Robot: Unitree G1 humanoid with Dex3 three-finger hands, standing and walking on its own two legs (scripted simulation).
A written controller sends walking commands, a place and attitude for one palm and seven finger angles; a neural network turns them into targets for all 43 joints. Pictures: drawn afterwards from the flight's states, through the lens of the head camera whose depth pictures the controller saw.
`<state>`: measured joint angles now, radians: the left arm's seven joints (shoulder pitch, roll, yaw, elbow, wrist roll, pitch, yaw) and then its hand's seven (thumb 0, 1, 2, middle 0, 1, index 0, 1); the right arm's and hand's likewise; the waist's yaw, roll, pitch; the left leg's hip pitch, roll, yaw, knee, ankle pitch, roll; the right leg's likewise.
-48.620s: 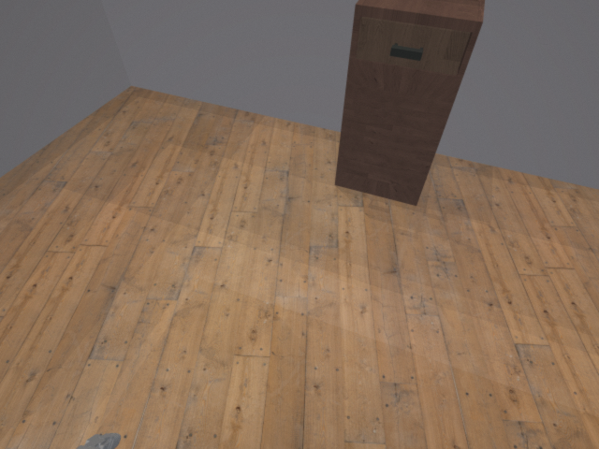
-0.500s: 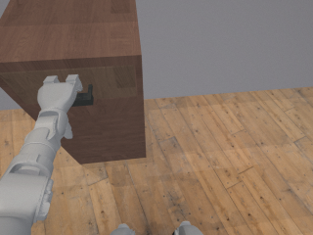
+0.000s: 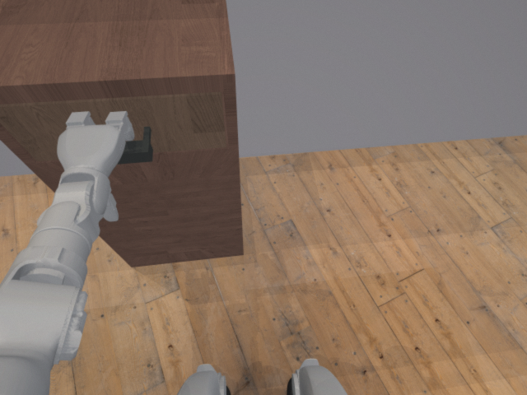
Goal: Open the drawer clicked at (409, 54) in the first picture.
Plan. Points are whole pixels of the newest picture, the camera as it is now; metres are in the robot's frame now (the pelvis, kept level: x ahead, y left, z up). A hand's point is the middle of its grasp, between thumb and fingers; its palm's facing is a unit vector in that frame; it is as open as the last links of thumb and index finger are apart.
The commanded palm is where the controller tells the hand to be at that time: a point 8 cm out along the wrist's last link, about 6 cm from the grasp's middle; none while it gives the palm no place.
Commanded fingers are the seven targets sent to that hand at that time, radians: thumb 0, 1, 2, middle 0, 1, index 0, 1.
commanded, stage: lower the fingers behind the handle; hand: left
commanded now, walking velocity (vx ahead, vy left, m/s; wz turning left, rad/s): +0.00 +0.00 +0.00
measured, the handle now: (120, 143) +0.53 +0.24 +0.01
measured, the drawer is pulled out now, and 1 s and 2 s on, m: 0.00 0.00 0.00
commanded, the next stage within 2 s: lift the fingers back up to retry in 0.02 s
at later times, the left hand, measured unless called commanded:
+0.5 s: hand (106, 160) +0.48 +0.24 +0.03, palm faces -0.07 -0.05 -1.00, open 13.8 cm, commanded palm +0.46 +0.24 +0.10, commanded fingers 0.00 -0.50 0.30 -0.30 -1.20 -0.30 -1.20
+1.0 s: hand (99, 149) +0.47 +0.24 +0.06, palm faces -0.07 -0.07 -1.00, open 13.8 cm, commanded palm +0.46 +0.24 +0.13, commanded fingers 0.00 -0.50 0.30 -0.30 -1.20 -0.30 -1.20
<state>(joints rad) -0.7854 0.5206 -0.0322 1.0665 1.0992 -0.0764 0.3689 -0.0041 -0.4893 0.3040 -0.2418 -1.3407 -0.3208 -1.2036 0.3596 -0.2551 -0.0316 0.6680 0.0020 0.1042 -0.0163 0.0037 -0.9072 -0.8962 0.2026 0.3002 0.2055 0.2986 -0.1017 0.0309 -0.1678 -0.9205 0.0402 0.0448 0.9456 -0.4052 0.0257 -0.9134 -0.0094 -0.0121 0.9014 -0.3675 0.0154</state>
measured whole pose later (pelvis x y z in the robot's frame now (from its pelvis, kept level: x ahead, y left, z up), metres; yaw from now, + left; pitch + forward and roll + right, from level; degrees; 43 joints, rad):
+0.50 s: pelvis +0.02 +0.00 +0.02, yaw +0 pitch +20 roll -2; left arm -0.72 0.52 0.00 1.00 1.08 -0.11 0.32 0.00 -0.49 0.30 -0.32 -1.25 -0.32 -1.20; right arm 0.36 -0.25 -0.05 0.68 0.00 0.10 -0.02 0.00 -0.91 -0.90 0.20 0.30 0.21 0.30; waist -0.10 0.03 -0.14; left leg -0.80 0.04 0.05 0.84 -0.39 0.03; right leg -0.78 -0.01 -0.01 0.78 -0.34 0.02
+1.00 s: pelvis +0.05 +0.00 +0.04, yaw +0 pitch +15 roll -1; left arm -0.58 0.47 -0.02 0.82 1.04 -0.10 0.24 0.00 -0.49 0.30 -0.32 -1.20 -0.32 -1.20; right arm 0.29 -0.25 -0.06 0.66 0.01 0.13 0.01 0.00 -0.91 -0.90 0.20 0.30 0.21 0.30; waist -0.04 0.04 -0.13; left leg -0.58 0.03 0.05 0.69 -0.37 0.02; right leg -0.57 -0.01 -0.01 0.65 -0.34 0.01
